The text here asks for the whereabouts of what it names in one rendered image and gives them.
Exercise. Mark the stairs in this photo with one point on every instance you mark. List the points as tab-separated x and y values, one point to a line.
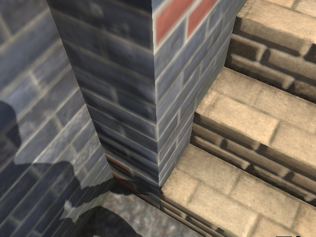
250	167

